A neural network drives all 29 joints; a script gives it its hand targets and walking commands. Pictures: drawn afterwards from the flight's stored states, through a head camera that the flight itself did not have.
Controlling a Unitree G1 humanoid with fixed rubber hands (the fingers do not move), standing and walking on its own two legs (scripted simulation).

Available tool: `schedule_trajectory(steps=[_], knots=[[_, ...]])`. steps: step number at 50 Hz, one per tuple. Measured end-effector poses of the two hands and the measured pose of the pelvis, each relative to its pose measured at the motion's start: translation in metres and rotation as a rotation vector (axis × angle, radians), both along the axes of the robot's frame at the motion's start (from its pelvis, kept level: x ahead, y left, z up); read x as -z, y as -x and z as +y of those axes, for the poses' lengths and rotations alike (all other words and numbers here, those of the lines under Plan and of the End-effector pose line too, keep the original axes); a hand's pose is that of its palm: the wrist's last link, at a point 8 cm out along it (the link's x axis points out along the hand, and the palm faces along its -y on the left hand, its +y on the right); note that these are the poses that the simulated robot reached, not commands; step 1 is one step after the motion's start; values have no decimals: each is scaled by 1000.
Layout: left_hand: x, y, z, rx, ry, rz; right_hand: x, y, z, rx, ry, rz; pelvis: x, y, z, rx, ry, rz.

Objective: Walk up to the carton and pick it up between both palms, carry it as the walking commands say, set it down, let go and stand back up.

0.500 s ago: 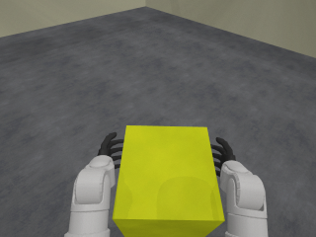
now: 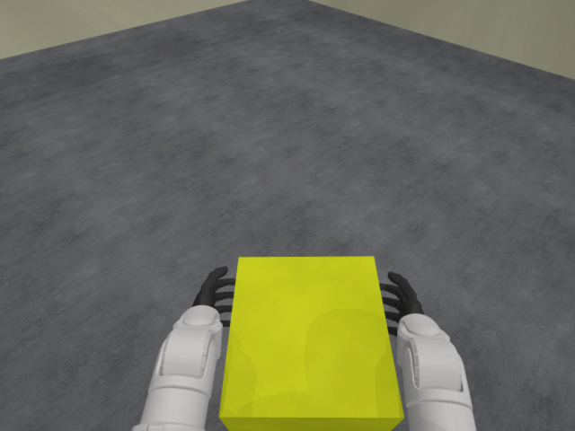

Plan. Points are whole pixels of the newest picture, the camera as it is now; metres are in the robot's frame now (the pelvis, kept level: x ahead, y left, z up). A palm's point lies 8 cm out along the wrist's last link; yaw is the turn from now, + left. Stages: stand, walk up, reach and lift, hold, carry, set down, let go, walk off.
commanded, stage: hold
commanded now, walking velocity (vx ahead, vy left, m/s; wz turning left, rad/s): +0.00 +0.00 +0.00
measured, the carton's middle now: (306, 358) +0.25 -0.03 -0.06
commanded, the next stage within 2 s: set down in 0.56 s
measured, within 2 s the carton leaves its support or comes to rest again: neither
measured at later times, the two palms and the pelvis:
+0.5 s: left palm (239, 291) +0.28 +0.06 +0.09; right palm (461, 310) +0.26 -0.23 +0.07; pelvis -0.04 -0.06 -0.01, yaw +6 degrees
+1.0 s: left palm (220, 334) +0.29 +0.10 -0.03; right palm (406, 323) +0.29 -0.19 -0.03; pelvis -0.04 -0.05 -0.02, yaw +8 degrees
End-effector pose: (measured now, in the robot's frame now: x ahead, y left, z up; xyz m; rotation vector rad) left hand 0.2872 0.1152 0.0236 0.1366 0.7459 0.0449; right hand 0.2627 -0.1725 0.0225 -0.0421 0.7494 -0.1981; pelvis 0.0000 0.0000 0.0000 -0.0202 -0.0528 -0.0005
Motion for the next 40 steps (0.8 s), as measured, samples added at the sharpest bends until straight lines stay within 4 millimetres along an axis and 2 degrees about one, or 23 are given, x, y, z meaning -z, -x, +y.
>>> schedule_trajectory(steps=[2, 8, 11, 15, 21, 24, 28, 31, 36, 40], knots=[[-2, 9, 4, -15, 10, -37, -1, 5, 3, -14, -4, -39, -2, 2, -1, -52, 7, 6], [-27, 15, 10, -77, 49, -137, -30, -1, 8, -61, -8, -142, -2, 12, -11, -120, -8, -16], [-28, 21, 1, -68, 55, -114, -31, 1, -2, -47, -16, -121, -1, 18, -18, -120, -13, -48], [-30, 23, -22, -37, 37, -85, -31, 10, -24, 1, -56, -105, 1, 26, -29, -119, -19, -93], [-51, 12, -52, -3, -35, -115, -38, 11, -51, 52, -100, -138, 5, 36, -48, -103, -29, -149], [-64, 5, -56, 13, -67, -137, -44, 7, -54, 47, -101, -158, 6, 38, -57, -104, -31, -164], [-77, -1, -49, 23, -83, -158, -51, 2, -47, 26, -89, -175, 7, 39, -66, -114, -32, -172], [-63, 2, -37, -1, -38, -106, -42, -3, -37, -7, -79, -121, 6, 39, -69, -116, -27, -174], [-16, 16, -20, -51, 8, -45, -12, -10, -24, -54, -67, -57, 10, 43, -72, -138, -22, -133], [16, 18, -15, -74, 18, -30, 14, -17, -19, -47, -86, -44, 15, 47, -70, -154, -13, -74]])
